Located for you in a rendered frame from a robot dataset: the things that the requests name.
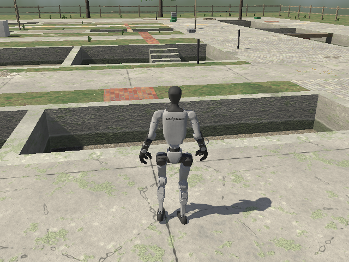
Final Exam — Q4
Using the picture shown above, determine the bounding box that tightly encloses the humanoid robot torso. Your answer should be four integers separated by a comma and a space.
162, 107, 188, 164

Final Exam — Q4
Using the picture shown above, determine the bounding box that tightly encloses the left robot forearm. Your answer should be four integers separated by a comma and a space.
141, 132, 153, 153

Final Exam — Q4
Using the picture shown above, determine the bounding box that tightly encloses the robot left hand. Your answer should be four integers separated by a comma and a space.
139, 151, 152, 164

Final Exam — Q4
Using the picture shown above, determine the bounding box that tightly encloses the right robot forearm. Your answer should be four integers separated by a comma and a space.
196, 131, 206, 151

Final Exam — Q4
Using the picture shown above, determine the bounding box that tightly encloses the humanoid robot head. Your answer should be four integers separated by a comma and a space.
166, 86, 184, 112

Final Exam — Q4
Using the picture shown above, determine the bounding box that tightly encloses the robot right upper arm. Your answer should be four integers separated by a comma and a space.
186, 110, 202, 140

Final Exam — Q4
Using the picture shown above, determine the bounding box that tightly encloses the robot left upper arm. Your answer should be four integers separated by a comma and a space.
148, 110, 164, 140

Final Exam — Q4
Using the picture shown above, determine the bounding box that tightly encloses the robot right hand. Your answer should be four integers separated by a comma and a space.
195, 149, 208, 161

